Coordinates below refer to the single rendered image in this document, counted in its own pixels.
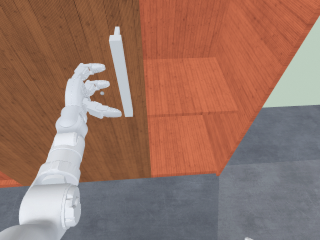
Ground robot left hand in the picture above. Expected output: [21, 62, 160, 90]
[65, 63, 122, 119]

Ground handle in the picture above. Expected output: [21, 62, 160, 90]
[109, 26, 133, 117]

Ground robot left forearm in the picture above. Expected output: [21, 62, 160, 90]
[19, 105, 88, 225]

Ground left robot upper arm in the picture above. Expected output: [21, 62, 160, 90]
[0, 183, 81, 240]

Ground wardrobe door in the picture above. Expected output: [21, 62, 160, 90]
[0, 171, 13, 181]
[0, 0, 152, 186]

